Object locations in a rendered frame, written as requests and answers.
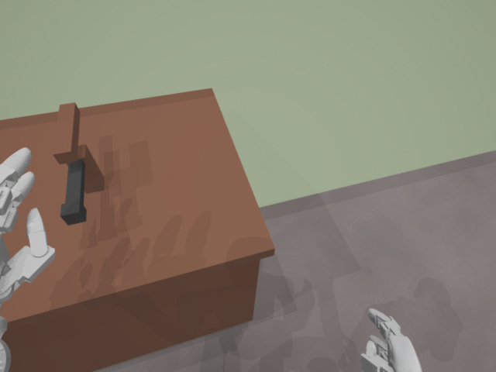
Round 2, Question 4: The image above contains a robot left hand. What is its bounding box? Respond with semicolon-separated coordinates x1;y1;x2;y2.
0;147;55;311

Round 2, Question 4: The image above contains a robot right hand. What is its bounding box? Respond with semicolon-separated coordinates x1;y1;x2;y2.
361;308;422;372

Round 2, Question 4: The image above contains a tap lever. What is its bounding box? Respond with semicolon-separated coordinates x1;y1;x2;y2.
60;159;87;225

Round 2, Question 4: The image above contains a counter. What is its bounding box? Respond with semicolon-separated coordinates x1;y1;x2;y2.
0;88;275;372

